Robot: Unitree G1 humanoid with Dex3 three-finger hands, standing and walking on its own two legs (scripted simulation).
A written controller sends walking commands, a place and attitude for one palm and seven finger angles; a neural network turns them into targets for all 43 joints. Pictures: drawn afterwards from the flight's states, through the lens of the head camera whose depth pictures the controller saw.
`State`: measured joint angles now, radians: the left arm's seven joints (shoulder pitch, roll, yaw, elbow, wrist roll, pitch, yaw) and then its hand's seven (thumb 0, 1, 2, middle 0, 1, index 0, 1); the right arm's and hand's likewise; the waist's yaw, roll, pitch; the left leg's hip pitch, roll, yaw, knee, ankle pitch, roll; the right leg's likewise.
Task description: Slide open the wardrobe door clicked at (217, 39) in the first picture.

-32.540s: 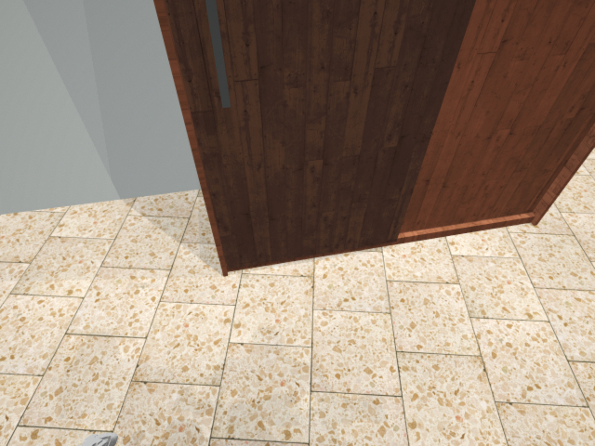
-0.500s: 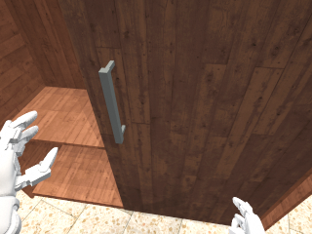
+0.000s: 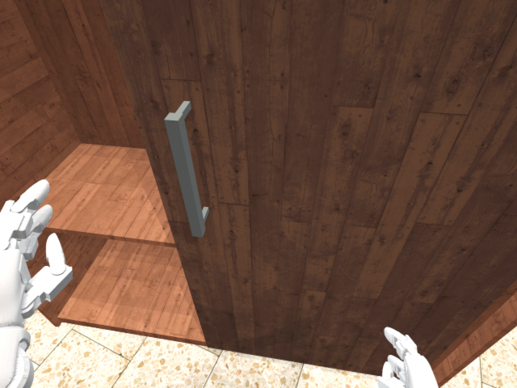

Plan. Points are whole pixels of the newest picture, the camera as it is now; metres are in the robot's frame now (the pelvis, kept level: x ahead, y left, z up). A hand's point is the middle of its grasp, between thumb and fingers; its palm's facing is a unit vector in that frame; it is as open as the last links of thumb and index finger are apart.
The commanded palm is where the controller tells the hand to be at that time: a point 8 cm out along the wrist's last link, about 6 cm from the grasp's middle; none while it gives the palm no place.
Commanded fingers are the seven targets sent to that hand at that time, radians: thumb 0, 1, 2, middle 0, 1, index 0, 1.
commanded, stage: step back with the hand held close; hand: left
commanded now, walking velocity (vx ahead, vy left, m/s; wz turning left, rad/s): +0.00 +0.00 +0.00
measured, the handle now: (192, 175) +0.40 +0.18 +0.14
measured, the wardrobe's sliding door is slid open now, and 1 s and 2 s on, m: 0.63 0.63 0.63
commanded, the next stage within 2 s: stop stepping back and stand still in 1.04 s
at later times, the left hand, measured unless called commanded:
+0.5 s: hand (46, 279) +0.17 +0.28 +0.16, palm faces +0.35 -0.81 -0.48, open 7.4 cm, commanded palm +0.11 +0.32 +0.17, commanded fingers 0.00 0.90 0.90 -0.20 -0.30 -0.20 -0.30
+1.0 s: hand out of the picture +0.08 +0.32 +0.17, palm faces +0.48 -0.78 -0.41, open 7.4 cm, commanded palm +0.01 +0.35 +0.17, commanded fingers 0.00 0.90 0.90 -0.20 -0.30 -0.20 -0.30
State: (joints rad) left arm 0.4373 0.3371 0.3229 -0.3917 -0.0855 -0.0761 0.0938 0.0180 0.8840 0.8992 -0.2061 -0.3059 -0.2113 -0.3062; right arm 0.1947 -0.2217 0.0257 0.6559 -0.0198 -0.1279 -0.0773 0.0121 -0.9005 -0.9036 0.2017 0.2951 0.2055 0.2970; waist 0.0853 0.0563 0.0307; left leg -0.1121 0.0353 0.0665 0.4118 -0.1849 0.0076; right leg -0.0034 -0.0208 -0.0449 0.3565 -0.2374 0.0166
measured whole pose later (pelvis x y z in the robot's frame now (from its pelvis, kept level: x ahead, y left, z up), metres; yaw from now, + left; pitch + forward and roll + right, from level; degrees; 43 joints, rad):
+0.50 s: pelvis -0.04 +0.03 -0.01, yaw -2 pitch -1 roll -1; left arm 0.53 0.44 0.43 -0.52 -0.07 -0.18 0.11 0.02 0.89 0.90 -0.21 -0.30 -0.22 -0.30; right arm 0.18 -0.22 0.00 0.53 0.00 -0.04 -0.08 0.01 -0.90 -0.90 0.20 0.29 0.20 0.30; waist 0.02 0.00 0.06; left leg -0.34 0.03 0.11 0.51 -0.17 0.05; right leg -0.26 -0.04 0.00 0.49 -0.22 0.05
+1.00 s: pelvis -0.12 +0.04 -0.02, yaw +2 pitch -1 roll -5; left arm 0.44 0.43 0.45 -0.50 -0.04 -0.26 0.15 0.02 0.88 0.90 -0.21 -0.30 -0.21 -0.30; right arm 0.22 -0.19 -0.01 0.61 -0.02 -0.14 -0.07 0.01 -0.90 -0.90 0.20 0.30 0.21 0.30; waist -0.01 0.04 0.04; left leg -0.47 0.04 0.02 0.52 -0.04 0.08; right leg -0.33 0.08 -0.02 0.76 -0.43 0.00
